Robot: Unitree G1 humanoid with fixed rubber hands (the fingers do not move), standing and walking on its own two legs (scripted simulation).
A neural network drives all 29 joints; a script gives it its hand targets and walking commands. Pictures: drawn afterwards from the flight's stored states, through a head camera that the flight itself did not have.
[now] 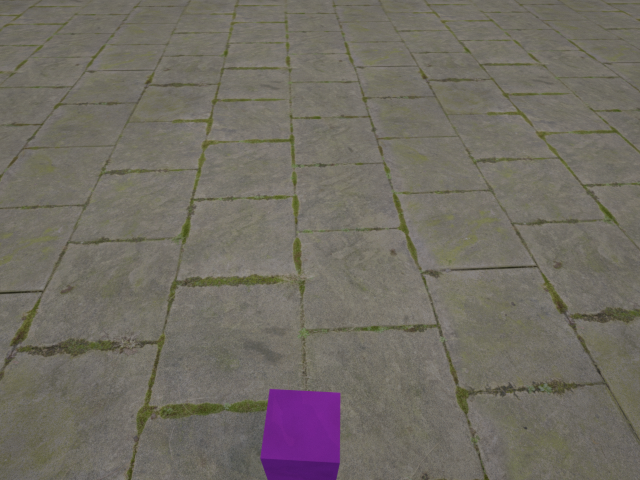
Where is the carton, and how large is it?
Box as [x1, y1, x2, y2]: [260, 389, 339, 479]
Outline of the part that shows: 270,389 260,457 267,478 335,479 339,464 339,393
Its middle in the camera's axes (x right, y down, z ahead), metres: -0.04 +0.55 +1.04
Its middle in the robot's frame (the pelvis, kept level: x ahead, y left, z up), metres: +0.37 +0.04 -0.66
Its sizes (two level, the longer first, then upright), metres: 0.184 0.161 0.251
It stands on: the floor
